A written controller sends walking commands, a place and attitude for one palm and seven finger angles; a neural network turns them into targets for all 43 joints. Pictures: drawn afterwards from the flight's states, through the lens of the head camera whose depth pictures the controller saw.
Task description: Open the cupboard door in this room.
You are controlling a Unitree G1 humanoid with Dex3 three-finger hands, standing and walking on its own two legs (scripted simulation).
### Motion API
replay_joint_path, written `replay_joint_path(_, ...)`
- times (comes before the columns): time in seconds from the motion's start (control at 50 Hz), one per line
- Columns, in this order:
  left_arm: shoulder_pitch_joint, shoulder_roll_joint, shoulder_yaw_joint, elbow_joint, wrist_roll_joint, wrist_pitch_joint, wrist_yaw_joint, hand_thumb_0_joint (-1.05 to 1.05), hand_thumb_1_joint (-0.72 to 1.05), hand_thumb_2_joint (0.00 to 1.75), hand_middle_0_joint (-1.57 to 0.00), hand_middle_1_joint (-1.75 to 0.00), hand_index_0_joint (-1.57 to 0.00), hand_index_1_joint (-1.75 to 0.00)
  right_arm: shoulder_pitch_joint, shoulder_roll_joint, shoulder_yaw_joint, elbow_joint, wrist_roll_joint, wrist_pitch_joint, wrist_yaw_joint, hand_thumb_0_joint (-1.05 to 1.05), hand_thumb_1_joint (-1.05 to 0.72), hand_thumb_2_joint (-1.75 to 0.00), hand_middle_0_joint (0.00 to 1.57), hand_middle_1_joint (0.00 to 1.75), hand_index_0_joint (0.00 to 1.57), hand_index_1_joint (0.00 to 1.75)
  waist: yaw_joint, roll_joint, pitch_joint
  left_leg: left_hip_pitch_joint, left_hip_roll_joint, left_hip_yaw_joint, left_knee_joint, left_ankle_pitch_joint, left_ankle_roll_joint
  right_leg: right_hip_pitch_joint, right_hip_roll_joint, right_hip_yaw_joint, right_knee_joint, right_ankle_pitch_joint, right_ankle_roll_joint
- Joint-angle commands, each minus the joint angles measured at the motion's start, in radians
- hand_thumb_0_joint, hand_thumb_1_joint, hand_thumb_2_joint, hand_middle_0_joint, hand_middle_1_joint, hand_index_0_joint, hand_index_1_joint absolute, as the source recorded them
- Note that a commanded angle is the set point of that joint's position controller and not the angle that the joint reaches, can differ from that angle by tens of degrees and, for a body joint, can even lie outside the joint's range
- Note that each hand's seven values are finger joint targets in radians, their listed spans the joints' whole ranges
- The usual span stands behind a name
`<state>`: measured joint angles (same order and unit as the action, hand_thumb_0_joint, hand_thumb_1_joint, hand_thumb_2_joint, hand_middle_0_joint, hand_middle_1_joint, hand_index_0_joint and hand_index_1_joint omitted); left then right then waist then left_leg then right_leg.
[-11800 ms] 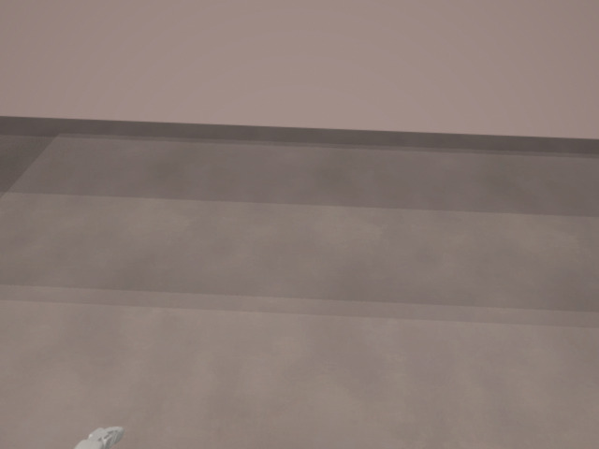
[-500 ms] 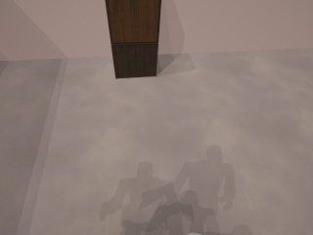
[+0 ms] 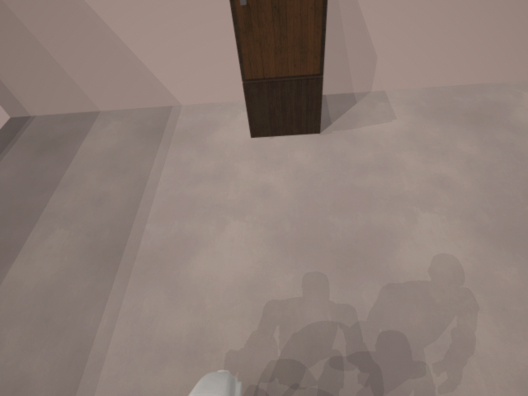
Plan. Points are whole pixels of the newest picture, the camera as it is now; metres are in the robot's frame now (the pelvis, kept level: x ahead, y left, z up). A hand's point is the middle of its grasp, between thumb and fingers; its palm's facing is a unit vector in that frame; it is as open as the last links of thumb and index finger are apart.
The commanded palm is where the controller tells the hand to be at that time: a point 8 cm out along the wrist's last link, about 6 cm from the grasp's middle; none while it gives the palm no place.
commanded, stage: stand and wait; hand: left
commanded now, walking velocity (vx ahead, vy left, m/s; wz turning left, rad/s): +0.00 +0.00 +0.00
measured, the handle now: out of the picture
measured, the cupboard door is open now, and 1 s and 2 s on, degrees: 0 0 0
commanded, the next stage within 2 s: turn or walk to find it in 0.12 s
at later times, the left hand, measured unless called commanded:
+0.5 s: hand out of the picture +0.09 +0.22 -0.18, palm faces +0.15 -0.96 -0.23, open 7.4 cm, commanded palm none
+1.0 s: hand out of the picture +0.01 +0.17 -0.17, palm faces +0.35 -0.90 -0.24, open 7.4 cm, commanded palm none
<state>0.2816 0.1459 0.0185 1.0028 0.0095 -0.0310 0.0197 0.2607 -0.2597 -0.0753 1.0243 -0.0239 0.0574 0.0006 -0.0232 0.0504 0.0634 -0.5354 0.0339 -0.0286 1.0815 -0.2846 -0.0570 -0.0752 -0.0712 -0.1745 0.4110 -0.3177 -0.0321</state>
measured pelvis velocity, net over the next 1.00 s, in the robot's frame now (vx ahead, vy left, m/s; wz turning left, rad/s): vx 0.02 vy -0.03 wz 0.34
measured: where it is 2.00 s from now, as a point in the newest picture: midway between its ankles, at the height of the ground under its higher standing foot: outside the picture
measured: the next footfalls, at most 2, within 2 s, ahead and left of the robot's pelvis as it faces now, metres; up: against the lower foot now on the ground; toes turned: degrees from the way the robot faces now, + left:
left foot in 0.20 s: +0.09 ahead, +0.14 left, +0.00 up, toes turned +6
right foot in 0.62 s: +0.12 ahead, -0.12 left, +0.00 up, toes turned +3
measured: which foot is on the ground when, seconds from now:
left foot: up 0.00-0.18, down 0.20-0.62, up 0.64-1.00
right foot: down 0.00-0.22, up 0.24-0.60, down 0.62-1.00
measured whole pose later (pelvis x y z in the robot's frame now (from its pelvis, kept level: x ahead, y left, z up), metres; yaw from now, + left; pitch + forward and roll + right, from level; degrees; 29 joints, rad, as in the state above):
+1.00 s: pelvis +0.02 -0.03 -0.01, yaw +20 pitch -1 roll +2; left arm 0.22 0.17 0.03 0.95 0.02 0.01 0.01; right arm 0.24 -0.24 -0.07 1.02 -0.02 0.08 0.01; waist 0.00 0.01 0.08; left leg -0.36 0.05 0.02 0.91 -0.44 -0.06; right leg -0.26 -0.14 -0.26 0.51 -0.23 -0.02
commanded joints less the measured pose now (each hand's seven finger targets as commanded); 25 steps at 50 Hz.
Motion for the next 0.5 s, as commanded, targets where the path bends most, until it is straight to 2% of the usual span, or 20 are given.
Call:
replay_joint_path(0.0,0.083,0.141,0.016,-0.019,0.01,-0.012,0.011,0.0,0.9,0.9,-0.2,-0.3,-0.2,-0.3,-0.032,0.013,0.02,-0.044,0.004,-0.018,0.002,0.0,-0.9,-0.9,0.2,0.3,0.2,0.3,0.027,-0.246,-0.014,0.015,0.006,0.058,-0.133,0.003,-0.009,0.032,-0.177,0.074,-0.049,0.862,-0.028)
replay_joint_path(0.1,0.144,0.162,0.017,0.037,0.017,0.001,0.018,0.0,0.9,0.9,-0.2,-0.3,-0.2,-0.3,-0.134,0.028,0.044,-0.045,0.01,-0.045,-0.006,0.0,-0.9,-0.9,0.2,0.3,0.2,0.3,0.07,-0.262,-0.036,0.14,-0.02,0.124,-0.423,-0.029,0.017,0.084,-0.192,0.118,0.026,0.967,-0.067)
replay_joint_path(0.14,0.121,0.181,0.025,0.043,0.009,0.003,0.02,0.0,0.9,0.9,-0.2,-0.3,-0.2,-0.3,-0.085,0.011,0.041,-0.028,0.009,-0.055,-0.012,0.0,-0.9,-0.9,0.2,0.3,0.2,0.3,0.031,-0.242,-0.074,0.254,-0.044,0.139,-0.581,0.093,0.031,0.086,-0.182,0.095,0.124,0.965,-0.042)
replay_joint_path(0.16,0.106,0.186,0.027,0.042,0.002,0.005,0.021,0.0,0.9,0.9,-0.2,-0.3,-0.2,-0.3,-0.027,-0.014,0.034,-0.009,0.007,-0.064,-0.013,0.0,-0.9,-0.9,0.2,0.3,0.2,0.3,-0.002,-0.188,-0.118,0.374,-0.019,0.128,-0.672,0.303,0.045,0.047,-0.164,0.069,0.223,0.895,-0.008)
replay_joint_path(0.18,0.116,0.16,0.026,0.032,-0.005,0.007,0.02,0.0,0.9,0.9,-0.2,-0.3,-0.2,-0.3,0.031,-0.081,0.019,0.002,0.002,-0.074,-0.015,0.0,-0.9,-0.9,0.2,0.3,0.2,0.3,-0.021,-0.033,-0.19,0.578,0.117,0.006,-0.649,0.666,0.094,-0.108,-0.11,0.029,0.37,0.624,0.037)
replay_joint_path(0.2,0.142,0.111,0.012,0.016,-0.014,0.008,0.021,0.0,0.9,0.9,-0.2,-0.3,-0.2,-0.3,0.089,-0.138,0.008,0.014,0.007,-0.073,-0.019,0.0,-0.9,-0.9,0.2,0.3,0.2,0.3,-0.028,0.184,-0.234,0.736,0.318,-0.221,-0.585,1.177,0.231,-0.321,-0.015,0.038,0.53,-0.128,0.076)
replay_joint_path(0.22,0.118,0.115,0.013,0.011,-0.007,0.022,0.029,0.0,0.9,0.9,-0.2,-0.3,-0.2,-0.3,0.078,-0.142,0.009,0.025,0.02,-0.062,-0.03,0.0,-0.9,-0.9,0.2,0.3,0.2,0.3,-0.018,0.183,-0.212,0.647,0.357,-0.199,-0.614,1.219,0.288,-0.306,-0.019,0.125,0.598,-0.364,0.079)
replay_joint_path(0.24,0.073,0.118,0.015,0.019,-0.006,0.034,0.031,0.0,0.9,0.9,-0.2,-0.3,-0.2,-0.3,0.028,-0.115,0.014,0.029,0.016,-0.063,-0.04,0.0,-0.9,-0.9,0.2,0.3,0.2,0.3,-0.013,0.186,-0.171,0.604,0.321,-0.18,-0.637,1.109,0.288,-0.333,-0.036,0.159,0.608,-0.341,0.087)
replay_joint_path(0.28,0.014,0.122,0.024,0.008,-0.003,0.038,0.018,0.0,0.9,0.9,-0.2,-0.3,-0.2,-0.3,-0.057,-0.088,0.016,-0.006,0.014,-0.063,-0.041,0.0,-0.9,-0.9,0.2,0.3,0.2,0.3,-0.001,0.132,-0.09,0.506,0.266,-0.15,-0.667,0.87,0.256,-0.354,-0.048,0.156,0.579,-0.262,0.092)
replay_joint_path(0.32,0.007,0.112,0.03,0.006,0.0,0.046,0.009,0.0,0.9,0.9,-0.2,-0.3,-0.2,-0.3,-0.074,-0.087,0.012,-0.02,0.009,-0.06,-0.036,0.0,-0.9,-0.9,0.2,0.3,0.2,0.3,0.006,0.104,-0.07,0.436,0.23,-0.13,-0.698,0.73,0.234,-0.333,-0.034,0.139,0.561,-0.21,0.097)
replay_joint_path(0.38,0.003,0.104,0.036,-0.006,0.003,0.057,0.005,0.0,0.9,0.9,-0.2,-0.3,-0.2,-0.3,-0.088,-0.101,0.002,-0.041,0.008,-0.058,-0.027,0.0,-0.9,-0.9,0.2,0.3,0.2,0.3,0.018,0.082,-0.058,0.35,0.21,-0.143,-0.743,0.528,0.223,-0.313,-0.022,0.121,0.542,-0.154,0.105)
replay_joint_path(0.42,-0.017,0.101,0.042,-0.028,0.006,0.062,0.004,0.0,0.9,0.9,-0.2,-0.3,-0.2,-0.3,-0.094,-0.101,-0.01,-0.057,0.002,-0.055,-0.021,0.0,-0.9,-0.9,0.2,0.3,0.2,0.3,0.017,0.094,-0.053,0.309,0.199,-0.157,-0.759,0.43,0.22,-0.307,-0.016,0.118,0.507,-0.126,0.105)
replay_joint_path(0.48,-0.047,0.115,0.046,-0.059,0.005,0.059,0.003,0.0,0.9,0.9,-0.2,-0.3,-0.2,-0.3,-0.102,-0.112,-0.019,-0.079,-0.002,-0.048,-0.015,0.0,-0.9,-0.9,0.2,0.3,0.2,0.3,0.018,0.128,-0.042,0.261,0.187,-0.188,-0.749,0.371,0.214,-0.261,0.003,0.109,0.407,-0.101,0.102)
